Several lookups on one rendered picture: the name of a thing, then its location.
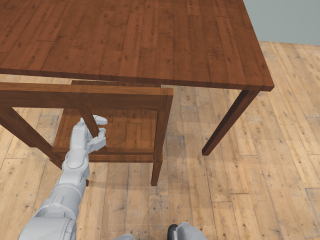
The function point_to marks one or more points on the robot left hand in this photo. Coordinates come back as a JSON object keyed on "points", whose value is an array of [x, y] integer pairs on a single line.
{"points": [[80, 136]]}

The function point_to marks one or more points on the table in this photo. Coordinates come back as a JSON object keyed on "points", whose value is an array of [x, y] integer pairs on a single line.
{"points": [[194, 43]]}

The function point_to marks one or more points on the chair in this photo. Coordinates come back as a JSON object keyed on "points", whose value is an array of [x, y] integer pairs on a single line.
{"points": [[137, 117]]}

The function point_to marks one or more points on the robot left forearm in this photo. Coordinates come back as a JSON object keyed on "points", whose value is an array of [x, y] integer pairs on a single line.
{"points": [[67, 193]]}

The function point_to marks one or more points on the robot right foot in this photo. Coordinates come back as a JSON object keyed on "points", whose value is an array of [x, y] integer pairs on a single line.
{"points": [[170, 231]]}

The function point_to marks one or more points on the left robot upper arm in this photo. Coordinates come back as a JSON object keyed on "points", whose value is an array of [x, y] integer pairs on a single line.
{"points": [[50, 228]]}

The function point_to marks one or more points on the right robot thigh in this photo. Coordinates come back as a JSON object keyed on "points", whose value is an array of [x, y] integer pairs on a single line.
{"points": [[187, 232]]}

